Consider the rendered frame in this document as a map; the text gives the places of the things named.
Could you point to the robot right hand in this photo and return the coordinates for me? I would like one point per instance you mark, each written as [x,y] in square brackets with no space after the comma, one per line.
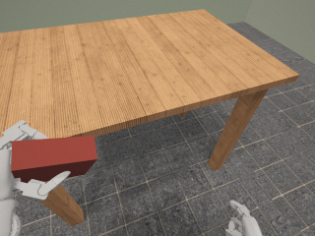
[248,226]

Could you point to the table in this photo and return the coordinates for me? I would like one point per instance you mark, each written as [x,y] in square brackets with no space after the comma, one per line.
[96,78]

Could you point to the robot left hand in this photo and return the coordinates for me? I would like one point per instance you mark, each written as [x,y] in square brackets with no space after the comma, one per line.
[34,189]

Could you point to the sponge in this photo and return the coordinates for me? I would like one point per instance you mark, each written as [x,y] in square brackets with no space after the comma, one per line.
[43,159]

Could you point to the robot left forearm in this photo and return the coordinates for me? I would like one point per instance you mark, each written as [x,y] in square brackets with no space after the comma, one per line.
[10,223]

